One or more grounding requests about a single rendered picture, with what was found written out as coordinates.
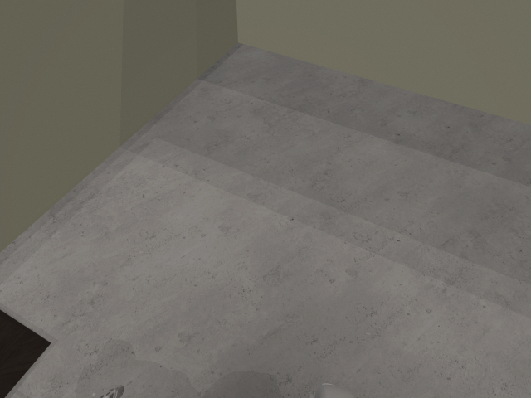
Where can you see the cabinet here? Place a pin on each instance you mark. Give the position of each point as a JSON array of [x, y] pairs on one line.
[[20, 347]]

